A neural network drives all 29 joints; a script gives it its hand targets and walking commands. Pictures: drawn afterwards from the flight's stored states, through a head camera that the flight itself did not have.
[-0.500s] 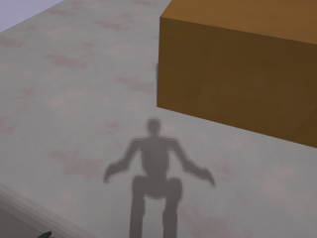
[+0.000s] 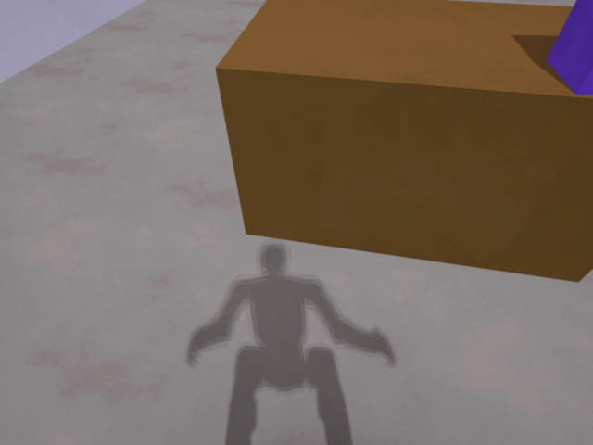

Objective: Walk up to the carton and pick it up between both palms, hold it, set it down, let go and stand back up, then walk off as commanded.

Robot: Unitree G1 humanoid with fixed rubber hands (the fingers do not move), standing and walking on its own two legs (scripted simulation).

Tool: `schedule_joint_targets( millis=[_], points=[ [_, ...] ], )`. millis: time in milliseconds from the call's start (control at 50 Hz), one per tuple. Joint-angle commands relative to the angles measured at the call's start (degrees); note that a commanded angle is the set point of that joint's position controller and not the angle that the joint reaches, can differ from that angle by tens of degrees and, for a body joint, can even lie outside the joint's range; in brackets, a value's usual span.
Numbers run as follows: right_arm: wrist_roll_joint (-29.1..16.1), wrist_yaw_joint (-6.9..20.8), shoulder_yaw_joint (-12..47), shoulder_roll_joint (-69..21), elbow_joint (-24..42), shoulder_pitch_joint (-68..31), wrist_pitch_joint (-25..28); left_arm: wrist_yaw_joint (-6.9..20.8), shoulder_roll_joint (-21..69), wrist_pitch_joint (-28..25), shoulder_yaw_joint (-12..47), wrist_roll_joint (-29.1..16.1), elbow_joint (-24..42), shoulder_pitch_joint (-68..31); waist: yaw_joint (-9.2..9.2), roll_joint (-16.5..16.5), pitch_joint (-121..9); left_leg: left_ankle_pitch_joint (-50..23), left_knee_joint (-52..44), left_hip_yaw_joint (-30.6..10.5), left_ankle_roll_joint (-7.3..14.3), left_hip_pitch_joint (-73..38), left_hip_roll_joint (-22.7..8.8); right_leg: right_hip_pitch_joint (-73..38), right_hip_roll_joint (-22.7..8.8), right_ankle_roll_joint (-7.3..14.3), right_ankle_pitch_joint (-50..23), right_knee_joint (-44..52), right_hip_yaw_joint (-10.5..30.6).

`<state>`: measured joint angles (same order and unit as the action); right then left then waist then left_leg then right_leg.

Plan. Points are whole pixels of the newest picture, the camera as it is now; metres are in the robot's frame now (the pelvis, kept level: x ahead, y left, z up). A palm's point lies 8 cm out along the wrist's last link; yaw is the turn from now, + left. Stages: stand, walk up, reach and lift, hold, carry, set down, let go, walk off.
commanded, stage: walk up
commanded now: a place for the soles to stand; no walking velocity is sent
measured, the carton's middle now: out of the picture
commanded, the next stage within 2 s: none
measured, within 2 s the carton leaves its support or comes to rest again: neither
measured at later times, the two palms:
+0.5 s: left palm (175, 397) +0.22 +0.22 -0.11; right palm out of the picture +0.11 -0.43 -0.04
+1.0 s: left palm (249, 321) +0.33 +0.11 -0.06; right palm out of the picture +0.21 -0.54 -0.07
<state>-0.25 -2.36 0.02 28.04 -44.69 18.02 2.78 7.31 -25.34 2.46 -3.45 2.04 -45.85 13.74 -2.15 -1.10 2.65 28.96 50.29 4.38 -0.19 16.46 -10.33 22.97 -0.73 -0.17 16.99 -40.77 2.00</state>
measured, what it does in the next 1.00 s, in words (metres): steps to the right: left foot, then right foot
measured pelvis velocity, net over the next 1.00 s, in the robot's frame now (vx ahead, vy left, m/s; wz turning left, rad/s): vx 0.20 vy -0.20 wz -0.17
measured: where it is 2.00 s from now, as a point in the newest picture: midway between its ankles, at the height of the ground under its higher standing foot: (425, 419)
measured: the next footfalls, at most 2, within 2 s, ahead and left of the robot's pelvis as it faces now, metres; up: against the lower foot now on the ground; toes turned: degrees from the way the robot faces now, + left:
left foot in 0.24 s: +0.13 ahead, +0.09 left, +0.00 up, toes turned +2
right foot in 0.58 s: +0.24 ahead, -0.26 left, +0.00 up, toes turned -6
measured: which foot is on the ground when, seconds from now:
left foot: up 0.00-0.22, down 0.24-0.62, up 0.64-1.00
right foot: down 0.00-0.28, up 0.30-0.56, down 0.58-1.00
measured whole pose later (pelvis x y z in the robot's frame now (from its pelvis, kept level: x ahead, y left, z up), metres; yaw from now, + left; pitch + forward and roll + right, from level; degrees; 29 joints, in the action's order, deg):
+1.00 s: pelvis +0.20 -0.20 +0.02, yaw -10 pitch -1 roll +0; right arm -0.4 -2.7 0.0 27.5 -46.6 19.1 3.0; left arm 5.6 -25.8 1.5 -4.7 2.0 -45.3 14.1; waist -1.6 0.4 3.4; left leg 23.5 48.9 4.2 1.7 23.1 -5.6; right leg 12.8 6.6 5.7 14.7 -28.9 1.1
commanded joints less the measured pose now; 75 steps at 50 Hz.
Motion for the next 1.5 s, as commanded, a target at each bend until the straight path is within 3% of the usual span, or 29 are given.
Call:
schedule_joint_targets(
  millis=[0, 140, 200, 220, 240, 260, 280, 320, 400, 520, 580, 600, 620, 640, 660, 700, 740, 780, 940, 1000, 1060, 1080, 1100, 1120, 1160, 1240, 1340, 1420, 1480],
  points=[
    [-0.5, -0.5, -5.9, 12.2, 2.5, -3.8, 0.9, -2.1, -18.3, -1.3, -6.0, -0.1, 3.4, 2.5, -2.66, -12.2, 5.0, 2.4, 11.0, -1.5, 2.8, 18.6, 4.0, -3.4, -10.4, 13.2, 26.6, 29.4, 26.7],
    [-0.5, -0.6, -5.8, 10.9, -0.4, 3.8, 3.0, -1.1, -13.3, -1.5, -4.3, 0.1, 6.5, 0.5, -1.57, -13.2, -3.4, -3.9, -9.0, 2.7, 1.5, 6.9, 8.2, -10.2, -6.6, 15.9, -8.7, 18.1, 14.3],
    [0.2, -1.9, -5.9, 9.0, -3.2, 9.4, 4.1, -1.4, -12.2, -0.8, -3.1, -0.8, 8.3, -2.6, 3.28, -4.5, -8.0, -20.4, -27.8, 3.9, 2.3, -6.6, 10.2, -10.6, -4.3, 11.9, -26.3, 5.3, 9.8],
    [1.2, -2.5, -6.8, 13.0, -3.6, 14.9, 4.5, -1.3, -8.8, -0.9, -2.2, -2.0, 9.7, -5.3, 6.78, 3.8, -11.6, -25.2, -33.3, -4.5, 2.0, -17.7, 5.1, -4.4, -1.3, 8.7, -28.7, -5.9, 7.4],
    [2.7, -3.2, -8.5, 18.5, -2.5, 15.4, 4.8, -1.7, -6.1, -1.5, -0.7, -2.2, 11.1, -3.2, 6.69, 14.7, -14.7, -34.4, -28.9, -20.5, 6.5, -30.5, -9.4, 10.6, 2.8, 3.9, -8.9, -13.9, 6.3],
    [2.1, -3.7, -9.6, 21.6, -1.9, 15.2, 4.4, -2.2, -8.3, -1.6, -1.3, -0.6, 9.6, -3.6, 6.43, 7.8, -14.0, -39.2, -27.5, -30.0, 12.7, -34.1, -19.3, 19.6, 5.1, 1.3, 11.7, -17.8, 4.6],
    [0.7, -3.3, -9.3, 20.5, -1.3, 11.4, 4.2, -2.3, -11.1, -0.6, -2.4, -0.4, 8.5, -2.6, 4.82, 1.6, -11.8, -28.2, -26.9, -30.4, 16.9, -27.8, -20.1, 18.8, 1.5, 1.3, 12.8, -21.7, 9.6],
    [-0.2, -2.7, -8.0, 16.7, -0.4, 8.6, 4.1, -1.7, -12.6, -0.9, -3.0, -0.2, 7.5, -3.6, 3.83, 0.8, -5.8, -26.3, -28.0, -20.5, 14.3, -20.1, -14.5, 17.5, 0.5, 0.7, 9.9, -24.1, 9.9],
    [0.8, -2.0, -7.4, 17.3, 0.2, 8.3, 4.2, 0.2, -8.4, -0.6, -2.6, -1.1, 6.9, -2.9, 2.29, 11.0, -0.9, -41.5, -26.1, -4.0, 9.5, -11.5, -7.3, 16.2, -0.4, 0.2, 0.1, -17.2, 4.4],
    [0.8, -1.2, -7.4, 17.7, 2.5, 2.2, 3.5, 0.3, -9.0, -2.0, -4.2, -1.5, 6.5, -0.2, 0.25, 16.4, -6.8, -34.9, -19.2, 1.1, 8.8, -5.9, -7.7, 0.3, -3.9, 1.1, -0.5, 1.6, -0.2],
    [0.9, -1.2, -6.2, 11.0, 2.0, 6.1, 2.7, -1.8, -14.9, -2.3, -7.1, 0.4, 1.1, 12.6, -6.27, -2.5, -14.7, -16.0, 6.5, 3.6, 4.9, 7.0, 0.7, -23.8, 1.8, 2.9, -3.9, 7.8, -1.3],
    [0.2, -1.0, -4.7, 6.8, 2.8, 6.1, 2.8, -2.5, -19.0, -2.7, -8.0, 1.3, 1.9, 13.0, -6.31, -16.5, -12.1, 3.6, 14.2, 5.0, 3.4, 22.3, 7.9, -26.0, -10.6, 6.9, -3.4, 16.8, 20.8],
    [-0.5, -1.5, -4.7, 9.3, 2.3, 5.7, 1.6, -2.4, -20.6, -2.6, -8.2, 0.5, 2.8, 9.5, -3.74, -15.3, -9.1, 6.7, 16.1, 0.4, 3.5, 26.8, 8.0, -21.8, -15.5, 8.5, 10.0, 25.4, 34.1],
    [-0.8, -1.4, -5.6, 13.4, 2.6, 3.8, 0.9, -2.1, -20.8, -2.2, -8.1, -0.5, 4.0, 6.3, -3.23, -9.4, -6.6, 6.3, 17.8, -1.7, 4.1, 22.2, 5.4, -14.1, -15.6, 10.7, 27.6, 29.2, 33.7],
    [-0.6, -0.9, -5.3, 13.4, 0.5, 2.1, 0.6, -2.2, -18.8, -1.8, -8.0, -0.6, 3.9, 3.1, -2.46, -7.4, 1.7, 1.6, 16.9, -1.5, 4.5, 20.2, 3.2, -5.5, -13.0, 7.5, 29.9, 29.3, 28.1],
    [-0.4, -0.5, -6.2, 12.4, -0.5, 2.8, 0.4, -2.6, -15.9, -1.7, -7.4, 0.2, 4.5, 1.3, -0.7, -8.0, 8.3, -6.2, 13.8, -1.5, 4.2, 18.1, 2.7, 0.8, -8.3, 3.7, 22.8, 29.2, 21.8],
    [0.0, -0.4, -6.3, 12.2, -1.9, 7.0, 0.6, -2.3, -13.0, -2.0, -6.1, 0.4, 4.9, -0.8, 1.24, -8.3, 6.9, -9.2, 11.5, -0.6, 3.1, 15.7, 4.3, -0.4, -6.3, 5.6, 16.5, 27.9, 17.5],
    [-0.2, -0.2, -5.7, 12.1, -1.8, 6.2, 1.3, -2.0, -12.2, -2.2, -5.5, 0.3, 5.9, 1.2, -0.44, -8.3, 3.6, -6.1, 4.3, 0.0, 2.4, 16.4, 5.4, -7.7, -6.5, 9.1, 9.5, 26.8, 16.9],
    [-0.5, -1.3, -5.1, 10.5, -2.1, 3.8, 1.4, -2.7, -12.1, -2.2, -5.1, 0.7, 7.1, 5.4, -2.83, -9.0, 0.9, -7.3, -4.4, -0.4, 2.3, 19.4, 6.0, -21.8, -7.7, 7.7, -12.1, 23.1, 17.5],
    [-0.2, -1.6, -4.7, 8.9, -2.4, 5.1, 2.8, -2.5, -11.5, -2.0, -4.8, 0.9, 6.7, 3.7, -1.57, -6.8, -2.0, -8.3, -11.0, 0.3, 2.2, 14.7, 6.8, -22.0, -8.2, 11.4, -24.5, 18.8, 15.4],
    [-0.2, -2.4, -5.4, 8.7, -4.1, 11.0, 2.9, -2.9, -10.9, -1.7, -3.6, 0.2, 8.2, 0.0, 2.25, -2.0, -4.4, -17.0, -22.8, 3.5, 3.4, 2.2, 9.3, -17.6, -4.0, 7.8, -37.7, 8.5, 8.6],
    [0.3, -2.6, -6.0, 9.6, -4.5, 14.3, 3.4, -2.7, -10.0, -1.4, -3.1, -0.4, 9.4, -3.1, 5.81, 0.0, -8.9, -27.1, -31.8, 1.7, 3.8, -9.9, 8.0, -11.6, -1.3, 6.7, -32.1, 0.4, 5.1],
    [1.7, -3.1, -8.0, 14.4, -3.5, 19.0, 3.7, -2.8, -7.2, -1.8, -2.0, -1.2, 11.6, -3.6, 7.54, 6.2, -10.9, -28.9, -30.0, -8.9, 6.4, -21.2, -0.7, 0.4, 0.6, 3.4, -23.0, -6.2, 3.1],
    [2.5, -3.4, -9.0, 18.5, -3.1, 17.8, 3.9, -2.8, -4.7, -1.8, -1.7, -1.4, 11.1, -1.8, 6.71, 15.5, -14.2, -27.2, -29.5, -25.9, 11.2, -32.0, -13.5, 14.2, 4.1, 0.5, 6.8, -15.1, 2.9],
    [0.0, -3.8, -9.6, 19.6, -1.4, 12.2, 3.3, -2.5, -14.0, 0.5, -3.6, 0.7, 8.3, -0.6, 6.11, 4.0, -9.0, 1.6, -34.3, -34.0, 17.0, -22.6, -19.8, 17.2, -1.1, 0.1, 10.9, -26.5, 11.4],
    [0.3, -3.0, -7.1, 15.7, -1.4, 6.4, 3.1, -1.0, -12.5, 0.1, -4.5, 0.0, 5.6, 1.9, 1.81, 4.6, -0.2, -7.6, -31.8, -13.1, 10.2, -6.9, -7.8, 13.2, 0.1, -0.3, 4.3, -22.3, 7.3],
    [1.1, -2.1, -7.7, 18.3, 0.2, 5.7, 3.6, 0.5, -10.0, 0.6, -4.5, -0.2, 5.5, 0.9, 2.03, 15.7, 1.0, -4.7, -31.5, -8.2, 10.6, -1.4, -7.3, 13.1, -4.8, -1.0, 0.5, -13.3, 3.5],
    [1.7, -1.9, -8.9, 20.0, 1.8, 5.3, 3.1, 0.6, -12.0, 0.9, -5.6, 0.6, 6.5, -2.1, 2.89, 13.9, -5.6, 4.8, -29.0, -9.0, 10.8, -2.2, -8.9, 6.2, -6.1, -0.8, 7.6, -7.2, 0.8],
    [1.4, -1.7, -8.4, 20.5, 1.7, 0.0, 2.4, 0.2, -10.7, 0.0, -5.7, 0.6, 4.0, 4.7, -1.24, 11.3, -7.3, 3.9, -21.2, -4.3, 9.5, 5.5, -7.5, -6.5, -4.9, 1.2, 2.4, 4.8, -2.5]
  ],
)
